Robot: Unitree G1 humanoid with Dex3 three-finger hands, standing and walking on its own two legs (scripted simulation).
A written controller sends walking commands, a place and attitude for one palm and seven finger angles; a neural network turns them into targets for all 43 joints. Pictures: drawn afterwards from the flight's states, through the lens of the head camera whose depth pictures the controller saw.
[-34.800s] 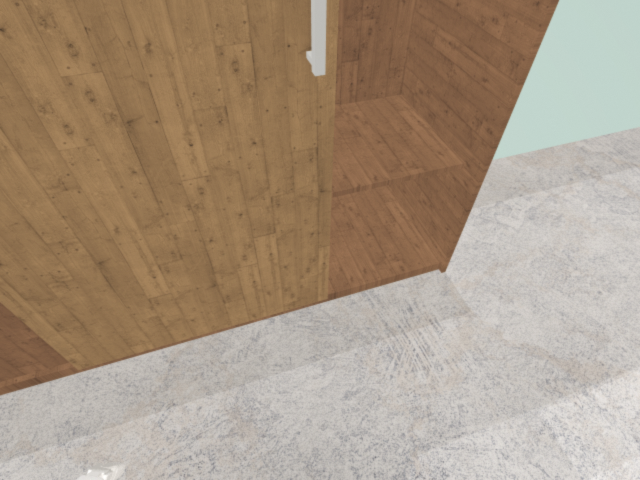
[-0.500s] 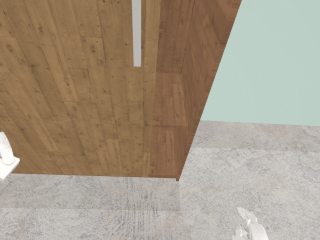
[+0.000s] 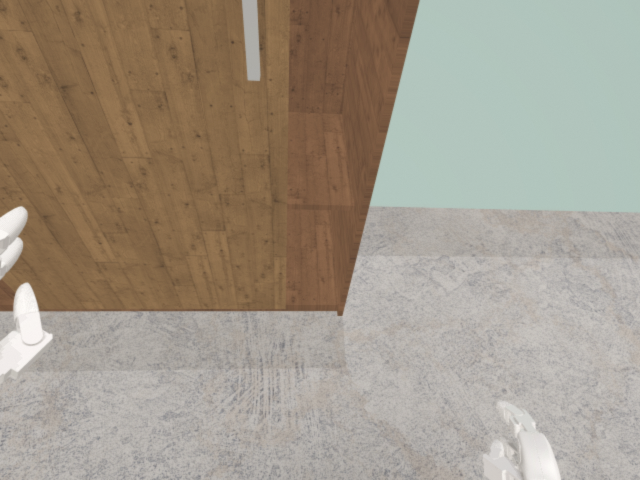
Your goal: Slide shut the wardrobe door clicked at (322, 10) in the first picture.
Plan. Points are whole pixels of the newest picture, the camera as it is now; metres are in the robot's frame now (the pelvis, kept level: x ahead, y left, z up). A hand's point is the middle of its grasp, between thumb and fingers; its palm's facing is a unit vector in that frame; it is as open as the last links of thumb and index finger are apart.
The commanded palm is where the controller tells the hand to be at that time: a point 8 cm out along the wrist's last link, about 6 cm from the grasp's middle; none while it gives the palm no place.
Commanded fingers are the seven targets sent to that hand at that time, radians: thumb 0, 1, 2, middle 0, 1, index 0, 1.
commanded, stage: stop stepping back and stand still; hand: left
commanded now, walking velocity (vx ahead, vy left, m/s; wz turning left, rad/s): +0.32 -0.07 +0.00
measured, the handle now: out of the picture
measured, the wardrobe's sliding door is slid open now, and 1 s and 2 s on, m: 0.18 0.18 0.18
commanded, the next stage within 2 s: let the arm hang, fingers relaxed in 1.22 s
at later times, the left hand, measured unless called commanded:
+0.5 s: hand out of the picture +0.09 +0.27 +0.16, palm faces +0.51 -0.75 -0.41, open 7.4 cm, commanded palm +0.03 +0.30 +0.18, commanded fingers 0.00 0.90 0.90 -0.20 -0.30 -0.20 -0.30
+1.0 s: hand out of the picture +0.10 +0.30 +0.16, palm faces +0.50 -0.76 -0.42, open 7.4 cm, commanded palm +0.04 +0.33 +0.18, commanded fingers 0.00 0.90 0.90 -0.20 -0.30 -0.20 -0.30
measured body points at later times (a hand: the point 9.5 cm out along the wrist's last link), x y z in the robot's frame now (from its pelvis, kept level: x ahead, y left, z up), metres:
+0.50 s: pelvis -0.09 -0.01 -0.01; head -0.12 +0.01 +0.44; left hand +0.06 +0.31 +0.18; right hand +0.05 -0.24 -0.10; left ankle -0.06 +0.11 -0.72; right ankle -0.06 -0.10 -0.74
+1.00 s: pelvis -0.08 +0.02 +0.00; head -0.09 +0.04 +0.45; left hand +0.07 +0.34 +0.18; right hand +0.11 -0.19 -0.07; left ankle -0.05 +0.13 -0.74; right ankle -0.06 -0.10 -0.74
